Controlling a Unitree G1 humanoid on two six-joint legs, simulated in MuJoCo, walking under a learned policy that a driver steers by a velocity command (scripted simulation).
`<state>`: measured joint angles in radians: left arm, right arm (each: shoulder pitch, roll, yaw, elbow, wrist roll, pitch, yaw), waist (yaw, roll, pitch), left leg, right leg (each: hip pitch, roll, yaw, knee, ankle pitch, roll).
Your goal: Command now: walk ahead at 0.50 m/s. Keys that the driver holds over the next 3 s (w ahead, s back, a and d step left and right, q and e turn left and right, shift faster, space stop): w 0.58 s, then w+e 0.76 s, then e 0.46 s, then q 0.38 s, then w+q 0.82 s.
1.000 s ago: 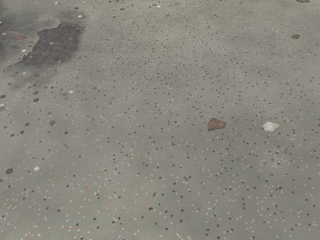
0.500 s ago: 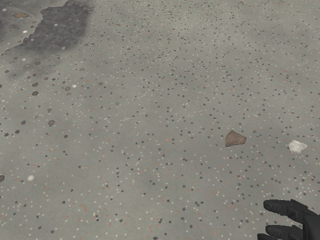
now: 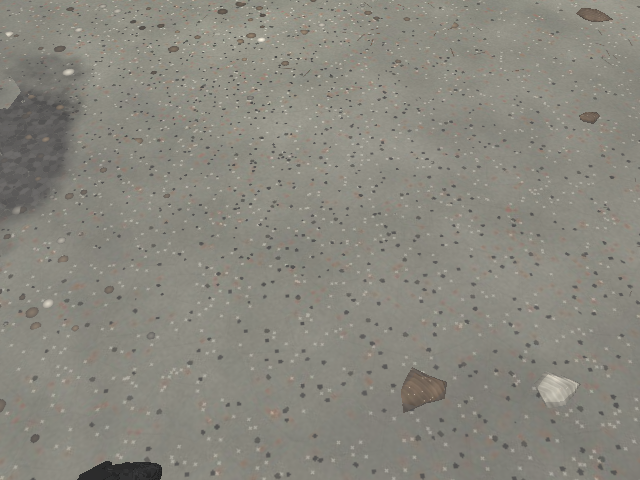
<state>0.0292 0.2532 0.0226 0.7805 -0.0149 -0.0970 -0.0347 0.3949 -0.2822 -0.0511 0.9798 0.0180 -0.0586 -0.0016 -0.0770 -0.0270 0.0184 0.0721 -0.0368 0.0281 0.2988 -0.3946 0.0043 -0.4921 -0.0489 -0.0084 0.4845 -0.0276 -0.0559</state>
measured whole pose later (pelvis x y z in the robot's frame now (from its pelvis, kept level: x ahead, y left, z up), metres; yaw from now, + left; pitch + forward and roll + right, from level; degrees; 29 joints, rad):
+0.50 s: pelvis +0.27 +0.00 +0.01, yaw +0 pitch +2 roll -2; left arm 0.39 0.27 0.05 0.96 -0.02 -0.07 0.00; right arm 0.01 -0.25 -0.02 0.83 0.02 -0.08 0.04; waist 0.08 0.04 0.02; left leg -0.57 0.06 0.00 0.52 0.02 0.04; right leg 0.08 0.05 -0.05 0.19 -0.31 -0.03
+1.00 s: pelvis +0.55 +0.02 +0.01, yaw -10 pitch +1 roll +2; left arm 0.14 0.25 0.06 0.81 -0.02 -0.04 -0.03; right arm 0.29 -0.26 -0.05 0.97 0.00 -0.09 -0.01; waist -0.06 -0.03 0.02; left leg 0.08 -0.05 0.22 0.19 -0.30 0.03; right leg -0.65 -0.10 0.01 0.66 0.05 -0.04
